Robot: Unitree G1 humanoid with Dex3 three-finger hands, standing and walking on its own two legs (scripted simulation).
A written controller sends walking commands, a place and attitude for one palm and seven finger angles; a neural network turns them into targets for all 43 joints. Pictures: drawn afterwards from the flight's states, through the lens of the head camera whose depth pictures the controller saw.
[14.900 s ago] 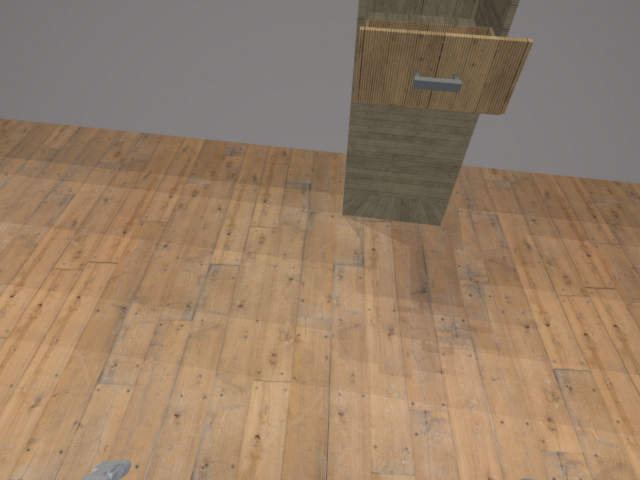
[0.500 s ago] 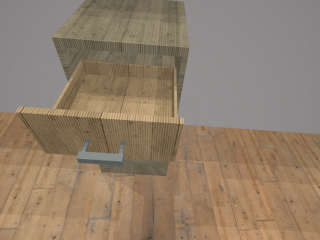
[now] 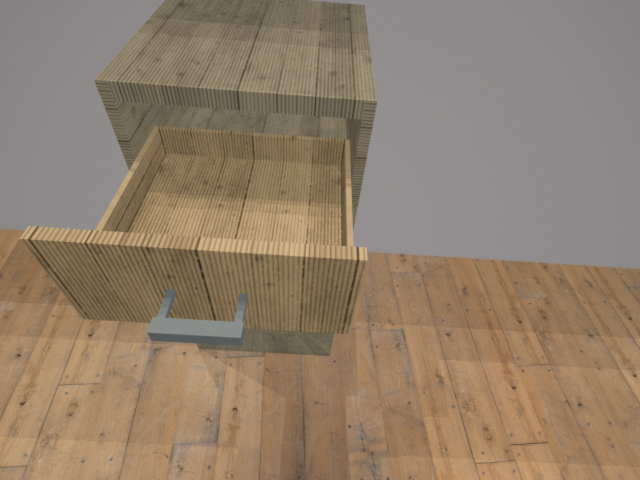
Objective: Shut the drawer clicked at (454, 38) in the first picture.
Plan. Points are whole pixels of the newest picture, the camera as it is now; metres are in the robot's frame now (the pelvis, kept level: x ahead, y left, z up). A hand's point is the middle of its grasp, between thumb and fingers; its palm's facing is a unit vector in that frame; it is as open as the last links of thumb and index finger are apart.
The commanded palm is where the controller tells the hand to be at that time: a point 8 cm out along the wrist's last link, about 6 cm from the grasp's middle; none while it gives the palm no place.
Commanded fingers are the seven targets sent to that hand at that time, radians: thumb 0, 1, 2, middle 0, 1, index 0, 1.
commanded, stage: look again from close up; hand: left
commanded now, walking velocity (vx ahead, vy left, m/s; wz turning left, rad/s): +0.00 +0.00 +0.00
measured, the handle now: (201, 315) +0.30 +0.17 +0.04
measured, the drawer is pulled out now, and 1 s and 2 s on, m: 0.30 0.29 0.29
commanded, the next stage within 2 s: raise the hand and make a fist in 0.34 s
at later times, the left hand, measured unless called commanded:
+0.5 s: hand out of the picture +0.01 +0.17 -0.17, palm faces +0.08 -0.98 -0.19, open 7.3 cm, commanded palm +0.09 +0.20 -0.06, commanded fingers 0.00 0.90 0.90 -0.28 -0.39 -0.28 -0.39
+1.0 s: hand (167, 479) +0.12 +0.17 +0.02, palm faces +0.21 -0.97 -0.12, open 5.3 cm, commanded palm +0.10 +0.21 +0.01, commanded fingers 0.00 0.90 0.90 -0.78 -0.93 -0.78 -0.93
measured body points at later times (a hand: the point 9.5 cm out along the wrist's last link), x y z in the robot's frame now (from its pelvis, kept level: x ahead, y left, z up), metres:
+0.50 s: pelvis +0.00 +0.00 +0.00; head +0.02 +0.01 +0.45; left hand +0.01 +0.22 -0.15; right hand +0.01 -0.22 -0.15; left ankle +0.03 +0.08 -0.74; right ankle -0.02 -0.15 -0.74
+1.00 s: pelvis -0.01 -0.06 -0.07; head +0.01 -0.05 +0.38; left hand +0.11 +0.22 +0.03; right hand +0.25 -0.26 -0.10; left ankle +0.03 +0.08 -0.74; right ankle +0.00 -0.12 -0.74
